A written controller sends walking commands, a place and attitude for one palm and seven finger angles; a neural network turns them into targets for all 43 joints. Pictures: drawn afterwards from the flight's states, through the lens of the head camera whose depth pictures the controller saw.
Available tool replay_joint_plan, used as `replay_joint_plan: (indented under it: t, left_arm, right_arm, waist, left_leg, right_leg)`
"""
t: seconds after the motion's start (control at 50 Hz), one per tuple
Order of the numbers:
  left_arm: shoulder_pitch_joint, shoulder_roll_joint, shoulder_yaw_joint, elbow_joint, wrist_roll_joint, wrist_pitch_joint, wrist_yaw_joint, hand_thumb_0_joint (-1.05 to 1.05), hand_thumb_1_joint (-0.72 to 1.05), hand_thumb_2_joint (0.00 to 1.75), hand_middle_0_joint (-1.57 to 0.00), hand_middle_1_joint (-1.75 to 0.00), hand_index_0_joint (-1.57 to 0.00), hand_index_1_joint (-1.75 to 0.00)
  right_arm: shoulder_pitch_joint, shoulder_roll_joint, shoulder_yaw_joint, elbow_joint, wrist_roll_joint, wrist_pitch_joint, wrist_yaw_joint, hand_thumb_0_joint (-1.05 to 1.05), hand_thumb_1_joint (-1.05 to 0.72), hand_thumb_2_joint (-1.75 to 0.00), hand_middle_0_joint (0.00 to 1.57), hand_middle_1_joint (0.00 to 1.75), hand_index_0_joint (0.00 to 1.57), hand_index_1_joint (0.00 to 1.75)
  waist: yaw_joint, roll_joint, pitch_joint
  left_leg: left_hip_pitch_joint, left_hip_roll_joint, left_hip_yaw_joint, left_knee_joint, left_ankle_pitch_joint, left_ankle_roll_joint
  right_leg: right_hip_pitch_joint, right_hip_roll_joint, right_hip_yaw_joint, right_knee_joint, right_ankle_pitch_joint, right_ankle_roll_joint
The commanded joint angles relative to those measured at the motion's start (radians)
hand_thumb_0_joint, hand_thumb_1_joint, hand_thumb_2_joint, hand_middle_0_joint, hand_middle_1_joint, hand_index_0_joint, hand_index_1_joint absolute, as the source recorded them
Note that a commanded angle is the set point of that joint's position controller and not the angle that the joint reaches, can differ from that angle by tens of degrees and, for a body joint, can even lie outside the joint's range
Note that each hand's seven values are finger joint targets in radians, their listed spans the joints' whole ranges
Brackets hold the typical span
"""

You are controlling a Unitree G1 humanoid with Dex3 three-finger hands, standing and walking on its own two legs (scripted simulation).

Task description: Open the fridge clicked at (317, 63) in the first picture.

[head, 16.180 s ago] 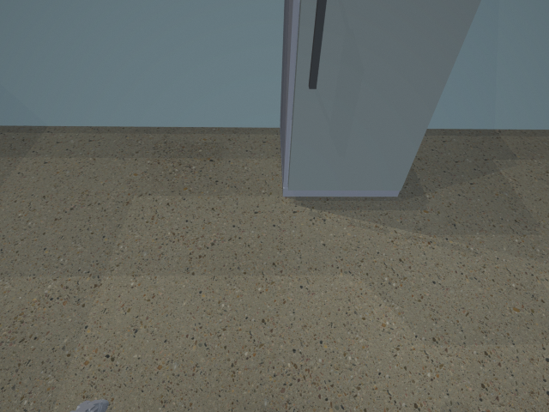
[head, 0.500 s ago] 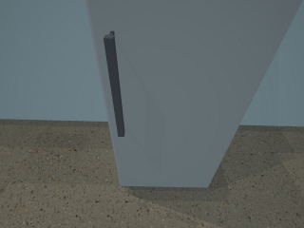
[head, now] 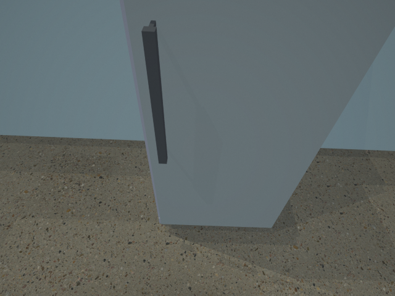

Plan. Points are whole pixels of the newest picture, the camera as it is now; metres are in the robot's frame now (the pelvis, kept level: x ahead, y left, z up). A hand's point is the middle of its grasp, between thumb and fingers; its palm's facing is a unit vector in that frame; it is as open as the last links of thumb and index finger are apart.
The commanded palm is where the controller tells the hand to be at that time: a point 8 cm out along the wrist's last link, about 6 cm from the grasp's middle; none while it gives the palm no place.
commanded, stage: look again from close up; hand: left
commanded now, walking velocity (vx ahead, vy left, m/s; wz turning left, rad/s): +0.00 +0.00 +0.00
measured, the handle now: (159, 105) +0.54 +0.14 +0.09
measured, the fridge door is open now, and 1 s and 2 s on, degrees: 0 0 0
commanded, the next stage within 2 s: none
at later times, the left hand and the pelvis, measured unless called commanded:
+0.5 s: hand out of the picture +0.02 +0.17 -0.18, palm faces +0.00 -0.98 -0.19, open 7.4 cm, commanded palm none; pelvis +0.01 +0.00 +0.00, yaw +0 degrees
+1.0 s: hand out of the picture +0.01 +0.16 -0.18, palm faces +0.01 -0.99 -0.16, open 7.4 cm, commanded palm none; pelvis +0.02 +0.00 +0.00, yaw -1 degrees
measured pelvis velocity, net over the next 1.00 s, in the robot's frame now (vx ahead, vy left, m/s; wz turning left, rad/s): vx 0.02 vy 0.00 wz -0.02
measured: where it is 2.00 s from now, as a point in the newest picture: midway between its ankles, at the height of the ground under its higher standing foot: outside the picture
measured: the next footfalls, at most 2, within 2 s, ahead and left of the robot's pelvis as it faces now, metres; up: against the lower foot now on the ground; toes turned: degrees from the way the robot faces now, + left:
none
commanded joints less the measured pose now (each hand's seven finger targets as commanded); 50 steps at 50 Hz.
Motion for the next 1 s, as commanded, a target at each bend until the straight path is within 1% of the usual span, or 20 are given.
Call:
replay_joint_plan:
  t: [0.0, 0.02, 0.08, 0.12, 0.16, 0.24, 0.28, 0.32, 0.38, 0.42, 0.46, 0.52, 0.6, 0.68, 0.72, 0.78, 0.8, 0.92, 0.96, 0.98]
  left_arm:
    - [0.031, 0.121, 0.024, -0.045, -0.004, -0.02, 0.013, 0.0, 0.9, 0.9, -0.2, -0.3, -0.2, -0.3]
    - [0.031, 0.116, 0.024, -0.045, -0.005, -0.02, 0.014, 0.0, 0.9, 0.9, -0.2, -0.3, -0.2, -0.3]
    - [0.033, 0.104, 0.023, -0.038, -0.005, -0.019, 0.014, 0.0, 0.9, 0.9, -0.2, -0.3, -0.2, -0.3]
    - [0.038, 0.096, 0.022, -0.038, -0.005, -0.02, 0.016, 0.0, 0.9, 0.9, -0.2, -0.3, -0.2, -0.3]
    - [0.036, 0.09, 0.02, -0.036, -0.006, -0.02, 0.017, 0.0, 0.9, 0.9, -0.2, -0.3, -0.2, -0.3]
    - [0.039, 0.077, 0.019, -0.036, -0.006, -0.021, 0.019, 0.0, 0.9, 0.9, -0.2, -0.3, -0.2, -0.3]
    - [0.036, 0.07, 0.019, -0.034, -0.007, -0.02, 0.019, 0.0, 0.9, 0.9, -0.2, -0.3, -0.2, -0.3]
    - [0.038, 0.064, 0.019, -0.033, -0.006, -0.018, 0.02, 0.0, 0.9, 0.9, -0.2, -0.3, -0.2, -0.3]
    - [0.04, 0.058, 0.018, -0.029, -0.007, -0.017, 0.02, 0.0, 0.9, 0.9, -0.2, -0.3, -0.2, -0.3]
    - [0.046, 0.05, 0.018, -0.029, -0.007, -0.019, 0.021, 0.0, 0.9, 0.9, -0.2, -0.3, -0.2, -0.3]
    - [0.045, 0.046, 0.019, -0.027, -0.008, -0.019, 0.021, 0.0, 0.9, 0.9, -0.2, -0.3, -0.2, -0.3]
    - [0.05, 0.039, 0.018, -0.024, -0.008, -0.019, 0.023, 0.0, 0.9, 0.9, -0.2, -0.3, -0.2, -0.3]
    - [0.059, 0.032, 0.016, -0.017, -0.01, -0.02, 0.024, 0.0, 0.9, 0.9, -0.2, -0.3, -0.2, -0.3]
    - [0.064, 0.018, 0.016, -0.01, -0.011, -0.019, 0.024, 0.0, 0.9, 0.9, -0.2, -0.3, -0.2, -0.3]
    - [0.068, 0.019, 0.016, -0.007, -0.011, -0.021, 0.025, 0.0, 0.9, 0.9, -0.2, -0.3, -0.2, -0.3]
    - [0.074, 0.01, 0.015, -0.003, -0.012, -0.019, 0.025, 0.0, 0.9, 0.9, -0.2, -0.3, -0.2, -0.3]
    - [0.077, 0.012, 0.016, -0.003, -0.011, -0.02, 0.025, 0.0, 0.9, 0.9, -0.2, -0.3, -0.2, -0.3]
    - [0.09, -0.004, 0.018, 0.004, -0.011, -0.021, 0.026, 0.0, 0.9, 0.9, -0.2, -0.3, -0.2, -0.3]
    - [0.093, -0.008, 0.017, 0.006, -0.012, -0.021, 0.027, 0.0, 0.9, 0.9, -0.2, -0.3, -0.2, -0.3]
    - [0.092, -0.011, 0.017, 0.007, -0.012, -0.021, 0.026, 0.0, 0.9, 0.9, -0.2, -0.3, -0.2, -0.3]
  right_arm:
    - [0.01, -0.137, -0.032, -0.05, 0.006, -0.025, -0.007, 0.0, -0.9, -0.9, 0.2, 0.3, 0.2, 0.3]
    - [0.009, -0.133, -0.033, -0.049, 0.006, -0.026, -0.008, 0.0, -0.9, -0.9, 0.2, 0.3, 0.2, 0.3]
    - [0.005, -0.125, -0.032, -0.044, 0.005, -0.024, -0.009, 0.0, -0.9, -0.9, 0.2, 0.3, 0.2, 0.3]
    - [0.008, -0.114, -0.03, -0.043, 0.005, -0.026, -0.009, 0.0, -0.9, -0.9, 0.2, 0.3, 0.2, 0.3]
    - [0.001, -0.108, -0.028, -0.041, 0.006, -0.025, -0.009, 0.0, -0.9, -0.9, 0.2, 0.3, 0.2, 0.3]
    - [0.007, -0.093, -0.027, -0.036, 0.006, -0.026, -0.01, 0.0, -0.9, -0.9, 0.2, 0.3, 0.2, 0.3]
    - [0.005, -0.086, -0.026, -0.033, 0.006, -0.024, -0.01, 0.0, -0.9, -0.9, 0.2, 0.3, 0.2, 0.3]
    - [0.005, -0.081, -0.025, -0.032, 0.006, -0.024, -0.01, 0.0, -0.9, -0.9, 0.2, 0.3, 0.2, 0.3]
    - [0.005, -0.076, -0.024, -0.029, 0.006, -0.024, -0.011, 0.0, -0.9, -0.9, 0.2, 0.3, 0.2, 0.3]
    - [0.012, -0.068, -0.024, -0.027, 0.006, -0.025, -0.011, 0.0, -0.9, -0.9, 0.2, 0.3, 0.2, 0.3]
    - [0.016, -0.064, -0.023, -0.023, 0.006, -0.025, -0.012, 0.0, -0.9, -0.9, 0.2, 0.3, 0.2, 0.3]
    - [0.024, -0.052, -0.021, -0.018, 0.007, -0.026, -0.013, 0.0, -0.9, -0.9, 0.2, 0.3, 0.2, 0.3]
    - [0.038, -0.042, -0.018, -0.009, 0.008, -0.026, -0.015, 0.0, -0.9, -0.9, 0.2, 0.3, 0.2, 0.3]
    - [0.047, -0.031, -0.017, -0.001, 0.007, -0.024, -0.016, 0.0, -0.9, -0.9, 0.2, 0.3, 0.2, 0.3]
    - [0.053, -0.029, -0.015, 0.001, 0.008, -0.027, -0.017, 0.0, -0.9, -0.9, 0.2, 0.3, 0.2, 0.3]
    - [0.062, -0.023, -0.015, 0.007, 0.008, -0.024, -0.018, 0.0, -0.9, -0.9, 0.2, 0.3, 0.2, 0.3]
    - [0.066, -0.022, -0.016, 0.006, 0.009, -0.024, -0.018, 0.0, -0.9, -0.9, 0.2, 0.3, 0.2, 0.3]
    - [0.08, -0.01, -0.016, 0.012, 0.008, -0.028, -0.021, 0.0, -0.9, -0.9, 0.2, 0.3, 0.2, 0.3]
    - [0.085, -0.006, -0.016, 0.014, 0.007, -0.027, -0.021, 0.0, -0.9, -0.9, 0.2, 0.3, 0.2, 0.3]
    - [0.088, -0.007, -0.016, 0.014, 0.007, -0.027, -0.021, 0.0, -0.9, -0.9, 0.2, 0.3, 0.2, 0.3]
  waist:
    - [-0.004, 0.015, 0.04]
    - [-0.004, 0.007, 0.039]
    - [-0.004, 0.031, 0.054]
    - [-0.003, 0.02, 0.035]
    - [-0.002, 0.015, 0.055]
    - [-0.004, 0.016, 0.036]
    - [-0.005, 0.008, 0.045]
    - [-0.004, 0.034, 0.05]
    - [-0.002, 0.027, 0.048]
    - [-0.002, 0.009, 0.037]
    - [-0.003, 0.006, 0.038]
    - [-0.003, 0.027, 0.035]
    - [-0.001, 0.006, 0.04]
    - [-0.005, 0.021, 0.053]
    - [-0.003, 0.015, 0.045]
    - [-0.004, 0.02, 0.06]
    - [-0.003, 0.001, 0.063]
    - [-0.002, 0.026, 0.058]
    - [-0.005, 0.009, 0.063]
    - [-0.006, 0.014, 0.068]
  left_leg:
    - [-0.072, 0.141, -0.182, -0.167, -0.207, -0.029]
    - [-0.074, 0.142, -0.178, -0.165, -0.197, -0.029]
    - [-0.078, 0.141, -0.177, -0.171, -0.203, -0.033]
    - [-0.062, 0.14, -0.174, -0.163, -0.157, -0.031]
    - [-0.064, 0.137, -0.171, -0.162, -0.154, -0.033]
    - [-0.041, 0.137, -0.163, -0.154, -0.106, -0.034]
    - [-0.04, 0.136, -0.158, -0.155, -0.108, -0.038]
    - [-0.043, 0.139, -0.164, -0.167, -0.117, -0.038]
    - [-0.046, 0.139, -0.163, -0.171, -0.127, -0.04]
    - [-0.031, 0.137, -0.156, -0.161, -0.092, -0.039]
    - [-0.024, 0.135, -0.152, -0.158, -0.083, -0.04]
    - [-0.017, 0.137, -0.15, -0.16, -0.058, -0.04]
    - [-0.007, 0.135, -0.142, -0.15, -0.027, -0.04]
    - [-0.006, 0.133, -0.139, -0.158, -0.051, -0.043]
    - [-0.004, 0.134, -0.134, -0.15, -0.018, -0.041]
    - [-0.009, 0.133, -0.138, -0.16, -0.063, -0.042]
    - [-0.013, 0.135, -0.139, -0.157, -0.06, -0.041]
    - [-0.008, 0.135, -0.136, -0.163, -0.057, -0.04]
    - [-0.003, 0.134, -0.134, -0.161, -0.059, -0.04]
    - [-0.006, 0.133, -0.136, -0.164, -0.071, -0.041]
  right_leg:
    - [-0.005, -0.067, 0.1, -0.077, -0.096, -0.044]
    - [0.0, -0.069, 0.097, -0.077, -0.089, -0.043]
    - [-0.007, -0.067, 0.097, -0.077, -0.089, -0.041]
    - [0.007, -0.068, 0.094, -0.068, -0.047, -0.041]
    - [-0.001, -0.068, 0.096, -0.074, -0.05, -0.039]
    - [0.008, -0.07, 0.095, -0.071, -0.017, -0.037]
    - [0.004, -0.069, 0.096, -0.076, -0.023, -0.036]
    - [0.004, -0.067, 0.092, -0.072, -0.021, -0.034]
    - [0.013, -0.066, 0.09, -0.071, -0.018, -0.031]
    - [0.015, -0.068, 0.091, -0.072, -0.003, -0.032]
    - [0.013, -0.07, 0.092, -0.076, -0.003, -0.031]
    - [0.018, -0.069, 0.091, -0.071, 0.016, -0.031]
    - [0.023, -0.07, 0.091, -0.077, 0.025, -0.03]
    - [0.012, -0.068, 0.093, -0.08, 0.011, -0.031]
    - [0.026, -0.071, 0.09, -0.078, 0.032, -0.03]
    - [0.013, -0.068, 0.091, -0.081, 0.002, -0.03]
    - [0.014, -0.066, 0.093, -0.083, 0.005, -0.031]
    - [0.018, -0.066, 0.092, -0.078, 0.016, -0.031]
    - [0.008, -0.065, 0.092, -0.079, 0.01, -0.032]
    - [0.003, -0.063, 0.093, -0.079, 0.003, -0.031]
